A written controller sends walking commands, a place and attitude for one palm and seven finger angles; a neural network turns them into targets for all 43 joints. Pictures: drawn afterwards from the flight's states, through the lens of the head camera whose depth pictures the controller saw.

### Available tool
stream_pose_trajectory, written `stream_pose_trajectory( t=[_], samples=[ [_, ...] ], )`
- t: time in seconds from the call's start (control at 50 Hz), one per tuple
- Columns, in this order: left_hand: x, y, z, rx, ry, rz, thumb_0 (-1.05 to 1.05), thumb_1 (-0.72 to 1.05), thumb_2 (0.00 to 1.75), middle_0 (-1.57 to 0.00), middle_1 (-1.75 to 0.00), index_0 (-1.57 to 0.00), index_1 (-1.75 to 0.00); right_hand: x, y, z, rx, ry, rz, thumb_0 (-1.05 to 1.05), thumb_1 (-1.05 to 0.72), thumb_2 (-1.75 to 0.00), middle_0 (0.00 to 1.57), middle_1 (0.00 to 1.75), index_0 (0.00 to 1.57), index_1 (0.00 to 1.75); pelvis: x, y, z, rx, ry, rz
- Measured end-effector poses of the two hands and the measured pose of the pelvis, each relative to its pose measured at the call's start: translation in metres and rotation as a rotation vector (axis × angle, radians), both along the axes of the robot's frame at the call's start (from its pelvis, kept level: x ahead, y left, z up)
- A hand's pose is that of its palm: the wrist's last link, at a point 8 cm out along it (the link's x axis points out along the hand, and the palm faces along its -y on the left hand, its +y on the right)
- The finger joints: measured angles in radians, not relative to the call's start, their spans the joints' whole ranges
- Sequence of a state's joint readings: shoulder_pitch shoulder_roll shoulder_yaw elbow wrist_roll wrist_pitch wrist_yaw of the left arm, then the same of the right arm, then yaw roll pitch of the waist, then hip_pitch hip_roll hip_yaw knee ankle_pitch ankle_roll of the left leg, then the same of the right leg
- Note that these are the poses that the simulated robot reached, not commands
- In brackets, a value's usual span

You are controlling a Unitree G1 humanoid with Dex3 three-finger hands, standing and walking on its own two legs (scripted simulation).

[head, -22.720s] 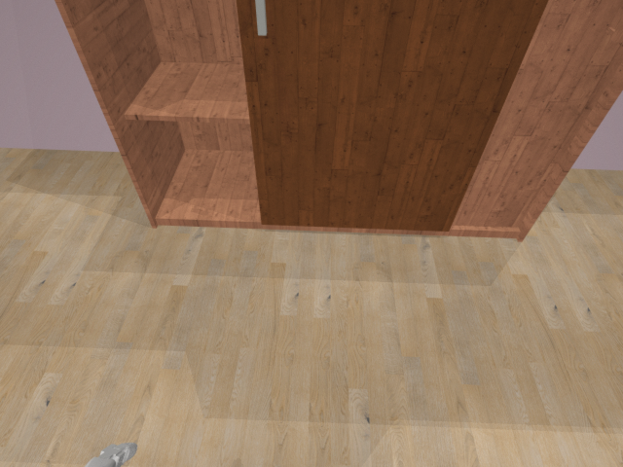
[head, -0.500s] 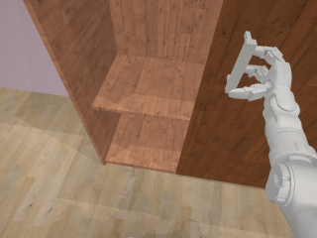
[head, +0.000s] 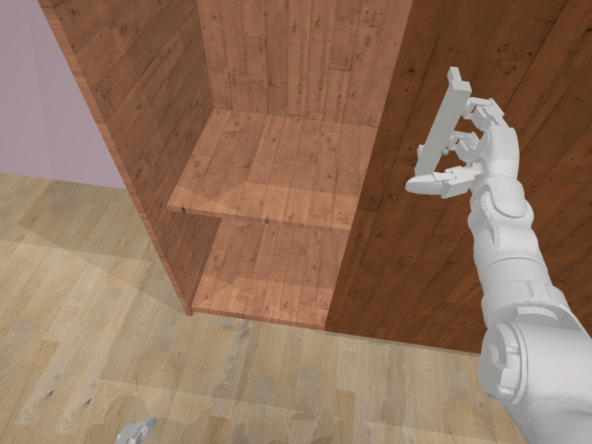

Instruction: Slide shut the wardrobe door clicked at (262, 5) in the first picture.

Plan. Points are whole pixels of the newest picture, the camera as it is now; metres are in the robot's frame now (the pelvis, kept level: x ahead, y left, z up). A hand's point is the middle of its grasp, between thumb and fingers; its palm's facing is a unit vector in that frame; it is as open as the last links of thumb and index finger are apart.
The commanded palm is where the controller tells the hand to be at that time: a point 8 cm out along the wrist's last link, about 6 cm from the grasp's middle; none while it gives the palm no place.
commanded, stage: slide the fingers in behind the handle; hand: right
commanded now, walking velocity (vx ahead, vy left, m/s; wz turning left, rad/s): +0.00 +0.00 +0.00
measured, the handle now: (437, 126) +0.53 -0.12 +0.17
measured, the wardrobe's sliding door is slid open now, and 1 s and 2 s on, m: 0.47 0.47 0.47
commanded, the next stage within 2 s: grip the handle and tug to test in 1.16 s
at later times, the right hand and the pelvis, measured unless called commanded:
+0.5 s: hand (428, 149) +0.47 -0.10 +0.17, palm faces +0.03 +1.00 +0.00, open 14.0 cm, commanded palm +0.45 -0.15 +0.17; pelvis +0.00 +0.00 +0.00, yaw +1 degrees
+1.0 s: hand (422, 146) +0.48 -0.09 +0.17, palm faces +0.03 +1.00 +0.00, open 14.0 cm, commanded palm +0.45 -0.14 +0.17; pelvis +0.00 +0.00 +0.00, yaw +0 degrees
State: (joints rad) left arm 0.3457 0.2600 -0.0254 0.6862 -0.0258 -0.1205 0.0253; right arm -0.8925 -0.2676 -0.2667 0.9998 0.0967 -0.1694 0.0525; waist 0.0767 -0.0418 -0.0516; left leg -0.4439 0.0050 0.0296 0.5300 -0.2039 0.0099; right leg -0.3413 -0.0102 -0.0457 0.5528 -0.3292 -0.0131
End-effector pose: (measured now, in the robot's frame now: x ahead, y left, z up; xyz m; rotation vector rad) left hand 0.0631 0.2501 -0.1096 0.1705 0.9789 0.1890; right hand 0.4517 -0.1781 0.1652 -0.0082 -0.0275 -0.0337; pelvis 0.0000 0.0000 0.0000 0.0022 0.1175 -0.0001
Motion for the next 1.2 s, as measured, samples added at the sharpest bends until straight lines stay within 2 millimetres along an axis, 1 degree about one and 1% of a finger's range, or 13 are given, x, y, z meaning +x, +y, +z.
stream_pose_trajectory(
  t=[0.12, 0.22, 0.36, 0.46, 0.56, 0.74, 0.92, 1.06, 1.2],
  samples=[
    [0.000, 0.003, -0.001, 0.004, 0.007, -0.002, 0.01, 0.91, 0.89, -0.20, -0.30, -0.20, -0.30, 0.003, 0.005, 0.002, 0.003, 0.009, 0.009, -0.02, 0.50, -0.30, 0.30, 1.20, 0.30, 1.20, 0.000, 0.002, 0.000, -0.001, 0.005, -0.005],
    [-0.007, 0.004, -0.003, 0.000, 0.029, 0.003, 0.01, 0.91, 0.89, -0.20, -0.30, -0.20, -0.30, 0.006, 0.014, 0.002, 0.014, 0.004, 0.022, -0.02, 0.50, -0.30, 0.30, 1.20, 0.30, 1.20, 0.001, 0.003, 0.000, -0.002, 0.009, -0.002],
    [-0.016, 0.004, -0.004, -0.012, 0.043, 0.027, 0.01, 0.91, 0.89, -0.20, -0.30, -0.20, -0.30, 0.005, 0.022, 0.000, 0.007, -0.002, 0.020, -0.02, 0.50, -0.30, 0.30, 1.20, 0.30, 1.20, 0.003, 0.004, 0.001, -0.003, 0.005, 0.008],
    [-0.018, 0.003, -0.005, -0.018, 0.046, 0.035, 0.01, 0.91, 0.89, -0.20, -0.30, -0.20, -0.30, 0.001, 0.021, 0.000, 0.014, -0.003, 0.007, -0.02, 0.50, -0.30, 0.30, 1.20, 0.30, 1.20, 0.002, 0.004, 0.001, -0.003, -0.002, 0.012],
    [-0.016, 0.003, -0.004, -0.016, 0.036, 0.027, 0.01, 0.91, 0.89, -0.20, -0.30, -0.20, -0.30, -0.002, 0.022, 0.001, 0.005, -0.001, 0.007, -0.02, 0.50, -0.30, 0.30, 1.20, 0.30, 1.20, 0.000, 0.005, 0.001, -0.002, -0.008, 0.007],
    [-0.013, 0.003, -0.003, -0.008, 0.015, 0.009, 0.01, 0.91, 0.89, -0.20, -0.30, -0.20, -0.30, -0.002, 0.028, 0.001, 0.009, 0.012, 0.002, -0.02, 0.50, -0.30, 0.30, 1.20, 0.30, 1.20, -0.005, 0.003, 0.001, -0.003, -0.005, -0.001],
    [-0.023, 0.000, -0.005, -0.009, 0.041, 0.007, 0.01, 0.91, 0.89, -0.20, -0.30, -0.20, -0.30, 0.003, 0.029, 0.000, 0.002, 0.006, 0.005, -0.02, 0.50, -0.30, 0.30, 1.20, 0.29, 1.20, -0.006, 0.001, -0.001, -0.005, 0.003, -0.001],
    [-0.033, -0.002, -0.007, -0.014, 0.068, 0.022, 0.01, 0.91, 0.89, -0.20, -0.30, -0.20, -0.30, 0.006, 0.030, 0.001, 0.009, -0.004, 0.010, -0.02, 0.50, -0.30, 0.30, 1.20, 0.29, 1.20, -0.003, -0.001, -0.001, -0.004, 0.009, 0.005],
    [-0.033, -0.003, -0.008, -0.020, 0.080, 0.020, 0.01, 0.91, 0.89, -0.20, -0.30, -0.20, -0.30, 0.006, 0.030, 0.000, 0.007, -0.007, 0.008, -0.02, 0.50, -0.30, 0.30, 1.20, 0.29, 1.20, -0.001, -0.002, 0.000, -0.003, 0.009, 0.004]
  ],
)
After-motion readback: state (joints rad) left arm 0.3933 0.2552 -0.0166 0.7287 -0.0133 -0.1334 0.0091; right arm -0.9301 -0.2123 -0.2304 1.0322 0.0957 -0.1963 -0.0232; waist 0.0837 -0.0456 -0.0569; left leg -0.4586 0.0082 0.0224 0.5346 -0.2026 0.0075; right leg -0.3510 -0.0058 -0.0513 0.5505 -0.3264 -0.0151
